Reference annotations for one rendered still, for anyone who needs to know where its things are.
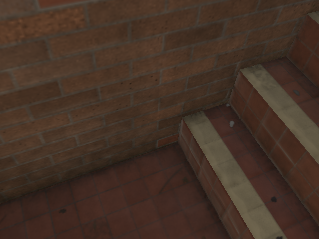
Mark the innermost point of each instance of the stairs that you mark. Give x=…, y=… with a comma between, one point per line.
x=257, y=156

